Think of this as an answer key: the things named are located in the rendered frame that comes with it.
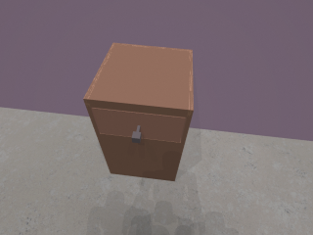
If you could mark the drawer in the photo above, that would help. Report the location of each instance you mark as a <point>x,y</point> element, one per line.
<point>152,126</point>

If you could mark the handle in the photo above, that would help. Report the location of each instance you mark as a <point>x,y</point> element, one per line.
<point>136,135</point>

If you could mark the cabinet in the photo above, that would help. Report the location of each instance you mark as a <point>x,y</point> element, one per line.
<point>150,80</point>

